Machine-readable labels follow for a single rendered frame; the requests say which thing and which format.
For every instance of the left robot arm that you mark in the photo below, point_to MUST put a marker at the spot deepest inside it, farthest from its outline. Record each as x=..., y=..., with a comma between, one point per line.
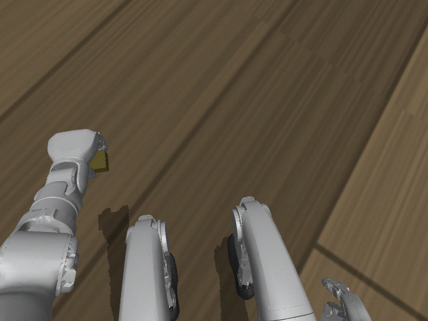
x=39, y=260

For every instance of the right robot foot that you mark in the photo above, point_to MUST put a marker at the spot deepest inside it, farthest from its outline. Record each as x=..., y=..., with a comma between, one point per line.
x=244, y=292

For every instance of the small box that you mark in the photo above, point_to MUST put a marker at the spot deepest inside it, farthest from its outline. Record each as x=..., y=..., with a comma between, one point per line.
x=100, y=162

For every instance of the left robot hand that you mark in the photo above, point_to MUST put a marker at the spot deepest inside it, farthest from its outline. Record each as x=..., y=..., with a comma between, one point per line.
x=80, y=144

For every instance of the right robot hand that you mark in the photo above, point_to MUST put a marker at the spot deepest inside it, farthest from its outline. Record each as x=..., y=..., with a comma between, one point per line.
x=351, y=309

